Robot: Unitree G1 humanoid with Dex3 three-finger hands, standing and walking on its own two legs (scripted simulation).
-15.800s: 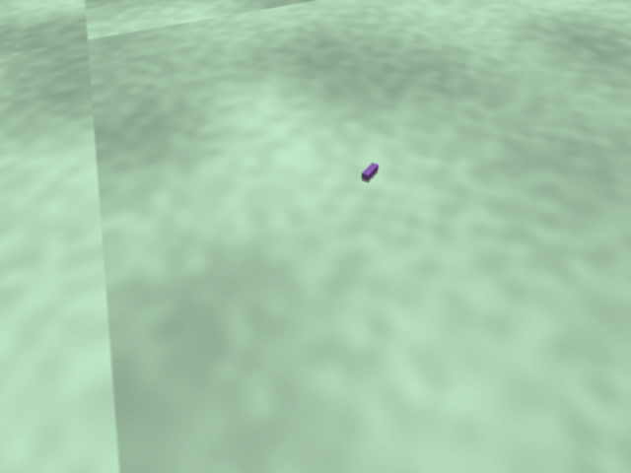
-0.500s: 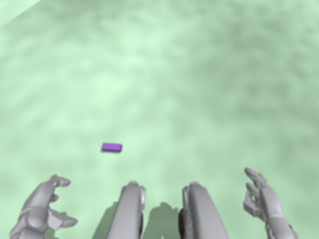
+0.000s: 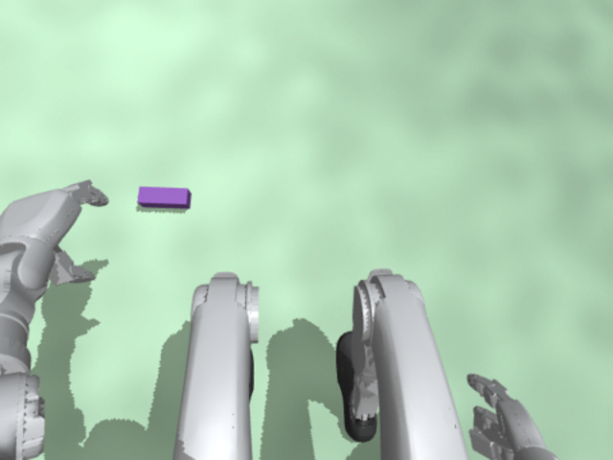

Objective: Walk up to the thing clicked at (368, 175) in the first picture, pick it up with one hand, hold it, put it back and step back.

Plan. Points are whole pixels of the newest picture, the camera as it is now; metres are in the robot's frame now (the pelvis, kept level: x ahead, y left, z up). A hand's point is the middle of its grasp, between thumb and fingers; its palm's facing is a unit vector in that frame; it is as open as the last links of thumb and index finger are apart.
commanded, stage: rise first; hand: left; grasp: from above
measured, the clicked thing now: (165, 197) +0.51 +0.30 -0.38
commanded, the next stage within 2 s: none
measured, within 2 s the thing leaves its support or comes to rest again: neither
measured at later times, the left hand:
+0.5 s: hand (96, 213) +0.43 +0.35 -0.21, palm faces -0.47 -0.07 -0.88, open 12.0 cm
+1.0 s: hand (109, 203) +0.45 +0.35 -0.24, palm faces -0.46 -0.04 -0.89, open 12.3 cm
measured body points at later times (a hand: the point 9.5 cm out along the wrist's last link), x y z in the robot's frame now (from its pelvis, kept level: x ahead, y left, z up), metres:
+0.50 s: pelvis +0.00 +0.01 -0.05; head +0.24 +0.09 +0.32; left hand +0.45 +0.35 -0.16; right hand +0.08 -0.27 -0.16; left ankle +0.08 +0.13 -0.37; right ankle +0.10 -0.12 -0.37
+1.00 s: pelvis +0.01 +0.01 -0.08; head +0.26 +0.08 +0.29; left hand +0.47 +0.34 -0.19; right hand +0.07 -0.27 -0.18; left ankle +0.08 +0.13 -0.37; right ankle +0.10 -0.12 -0.37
